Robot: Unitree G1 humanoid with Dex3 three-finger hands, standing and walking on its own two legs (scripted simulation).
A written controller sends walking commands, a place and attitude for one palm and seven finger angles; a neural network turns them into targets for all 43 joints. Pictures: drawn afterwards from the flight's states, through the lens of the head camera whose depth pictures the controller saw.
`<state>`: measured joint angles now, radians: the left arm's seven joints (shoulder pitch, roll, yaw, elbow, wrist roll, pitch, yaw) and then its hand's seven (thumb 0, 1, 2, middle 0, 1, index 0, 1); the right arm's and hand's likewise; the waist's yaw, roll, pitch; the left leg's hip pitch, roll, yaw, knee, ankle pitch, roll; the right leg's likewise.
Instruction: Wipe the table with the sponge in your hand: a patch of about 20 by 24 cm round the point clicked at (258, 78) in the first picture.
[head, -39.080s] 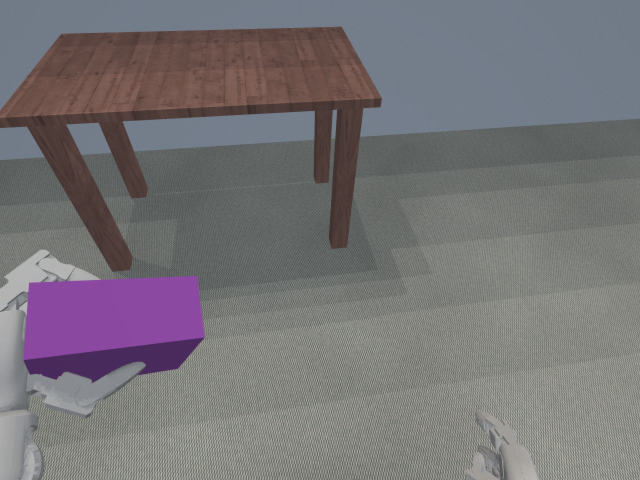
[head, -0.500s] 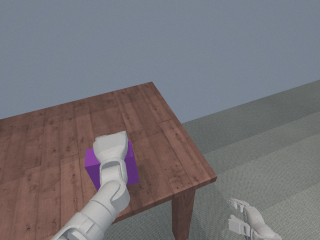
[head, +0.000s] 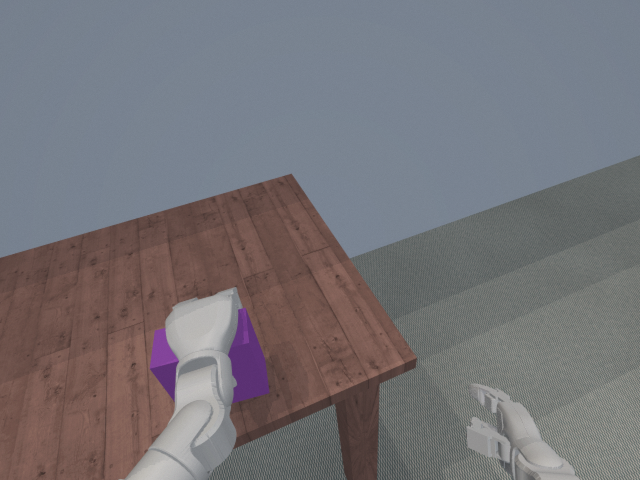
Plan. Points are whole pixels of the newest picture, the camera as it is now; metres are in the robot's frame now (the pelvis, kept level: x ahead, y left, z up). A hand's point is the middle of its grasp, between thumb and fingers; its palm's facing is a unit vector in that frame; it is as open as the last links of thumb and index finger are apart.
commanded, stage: wipe back along the third lane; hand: left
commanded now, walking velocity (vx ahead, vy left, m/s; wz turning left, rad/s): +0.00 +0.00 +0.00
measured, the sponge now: (219, 371) +0.28 +0.19 -0.02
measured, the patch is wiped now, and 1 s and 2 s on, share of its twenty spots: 0.95 0.95 0.95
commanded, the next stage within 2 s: slide back across to the middle lane in 0.34 s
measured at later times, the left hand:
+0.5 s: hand (216, 351) +0.28 +0.18 +0.03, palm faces +0.02 -0.10 -0.99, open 10.0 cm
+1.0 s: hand (181, 363) +0.25 +0.21 +0.05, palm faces +0.05 -0.21 -0.98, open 10.0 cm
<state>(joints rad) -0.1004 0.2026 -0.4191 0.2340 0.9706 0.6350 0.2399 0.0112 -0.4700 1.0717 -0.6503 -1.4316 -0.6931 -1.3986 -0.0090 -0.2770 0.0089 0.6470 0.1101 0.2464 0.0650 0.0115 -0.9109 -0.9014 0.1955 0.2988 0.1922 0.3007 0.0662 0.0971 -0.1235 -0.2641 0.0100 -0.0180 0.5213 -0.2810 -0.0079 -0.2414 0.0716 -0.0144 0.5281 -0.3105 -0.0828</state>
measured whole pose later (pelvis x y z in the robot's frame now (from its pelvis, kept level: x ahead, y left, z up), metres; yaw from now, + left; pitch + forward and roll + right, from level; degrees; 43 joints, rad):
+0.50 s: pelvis +0.00 +0.02 +0.00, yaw +0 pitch +1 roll +0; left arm -0.08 0.17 -0.46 0.17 1.01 0.67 0.24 0.01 -0.47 1.07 -0.65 -1.43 -0.70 -1.39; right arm -0.03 -0.26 0.01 0.64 0.11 0.24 0.09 0.01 -0.91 -0.90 0.20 0.30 0.19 0.30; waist 0.07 0.09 -0.12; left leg -0.29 -0.01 -0.01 0.56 -0.30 0.00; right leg -0.27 0.05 0.00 0.56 -0.32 -0.06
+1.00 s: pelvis -0.01 +0.02 +0.00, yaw -1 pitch -1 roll +0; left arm 0.08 0.26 -0.32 -0.01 0.93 0.59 0.18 0.00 -0.49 1.07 -0.68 -1.41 -0.73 -1.36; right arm -0.01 -0.26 0.03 0.63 0.10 0.23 0.04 0.01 -0.91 -0.90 0.20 0.30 0.19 0.30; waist 0.07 0.09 -0.09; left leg -0.21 0.00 0.01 0.51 -0.28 0.01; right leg -0.20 0.06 0.01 0.52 -0.30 -0.06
